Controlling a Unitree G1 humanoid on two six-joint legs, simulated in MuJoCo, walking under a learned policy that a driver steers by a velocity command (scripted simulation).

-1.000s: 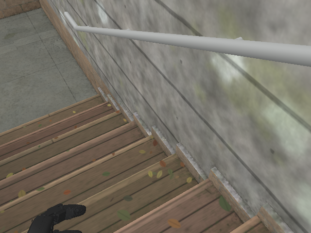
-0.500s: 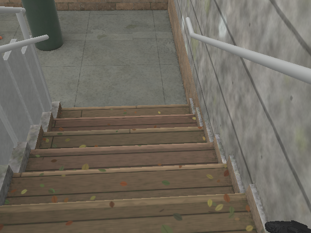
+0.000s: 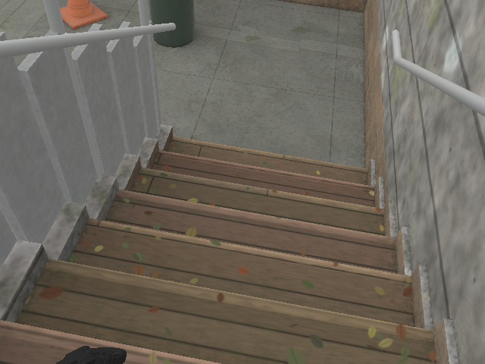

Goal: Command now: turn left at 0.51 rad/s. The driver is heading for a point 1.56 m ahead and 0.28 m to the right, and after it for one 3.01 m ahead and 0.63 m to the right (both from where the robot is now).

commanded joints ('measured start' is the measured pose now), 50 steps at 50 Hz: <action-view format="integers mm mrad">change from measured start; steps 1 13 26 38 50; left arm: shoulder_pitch -55 221 601 504 443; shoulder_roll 63 103 127 64 54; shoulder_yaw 10 34 66 60 87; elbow -91 115 314 370 387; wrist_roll -25 1 -5 -25 54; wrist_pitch -39 -93 -145 -178 -64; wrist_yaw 0 -11 4 -10 -10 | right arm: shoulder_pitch -41 -79 -290 -431 52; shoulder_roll -191 -99 -45 52 -43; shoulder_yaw -54 -43 -17 23 -31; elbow -79 32 137 114 322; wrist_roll -6 -9 -29 22 1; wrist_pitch -9 -40 -69 -148 -167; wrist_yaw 11 38 40 80 28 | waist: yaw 14 22 139 193 119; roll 210 -123 -80 64 119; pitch -72 74 70 136 68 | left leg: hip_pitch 97 -413 -517 42 -46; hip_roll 269 -36 131 190 485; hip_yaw -336 9 222 248 -79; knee -184 536 451 -113 -229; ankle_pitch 208 36 240 837 146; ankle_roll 211 -44 -2 -1 185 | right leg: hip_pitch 90 342 650 237 -19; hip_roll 5 -228 -246 -142 -138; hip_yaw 5 339 231 162 92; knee -148 -857 -614 -432 451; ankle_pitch -70 -292 490 102 9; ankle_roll -23 -151 -251 -229 -121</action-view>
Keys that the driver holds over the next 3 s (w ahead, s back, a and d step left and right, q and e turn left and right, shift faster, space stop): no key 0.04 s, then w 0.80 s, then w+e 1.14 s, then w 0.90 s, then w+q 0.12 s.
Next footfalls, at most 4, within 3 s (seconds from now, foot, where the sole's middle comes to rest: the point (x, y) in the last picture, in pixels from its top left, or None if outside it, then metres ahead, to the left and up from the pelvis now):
0.12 right None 0.05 -0.11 -0.77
0.86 left None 0.48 0.16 -0.94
1.50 right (221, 320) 0.78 -0.01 -1.11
2.08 left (196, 259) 1.14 0.08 -1.28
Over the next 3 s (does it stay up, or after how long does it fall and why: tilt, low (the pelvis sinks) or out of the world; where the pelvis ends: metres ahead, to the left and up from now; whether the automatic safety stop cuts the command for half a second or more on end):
stays up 1.36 -0.24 -0.68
